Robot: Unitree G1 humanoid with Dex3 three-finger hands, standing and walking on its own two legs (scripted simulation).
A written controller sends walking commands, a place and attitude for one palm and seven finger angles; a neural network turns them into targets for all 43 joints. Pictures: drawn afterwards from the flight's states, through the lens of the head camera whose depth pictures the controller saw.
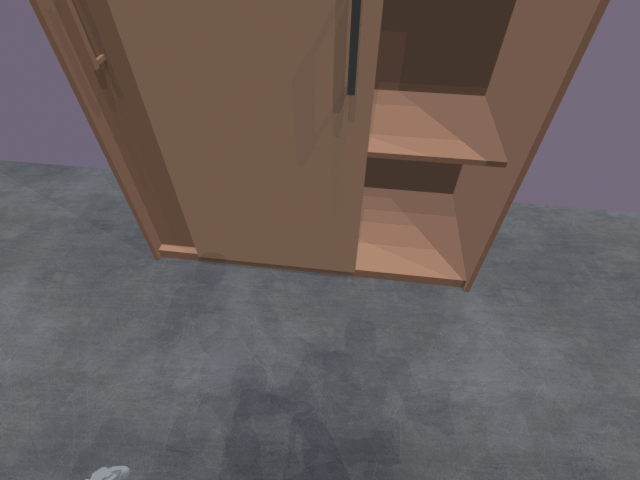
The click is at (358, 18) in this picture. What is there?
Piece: wardrobe's sliding door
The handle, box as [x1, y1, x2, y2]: [347, 0, 360, 95]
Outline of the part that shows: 360,0 352,0 347,94 354,95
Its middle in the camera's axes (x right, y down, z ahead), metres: +0.07 -0.45 +0.84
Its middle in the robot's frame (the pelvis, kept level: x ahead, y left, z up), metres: +0.96 -0.02 +0.17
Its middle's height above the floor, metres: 0.94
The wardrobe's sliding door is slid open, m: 0.43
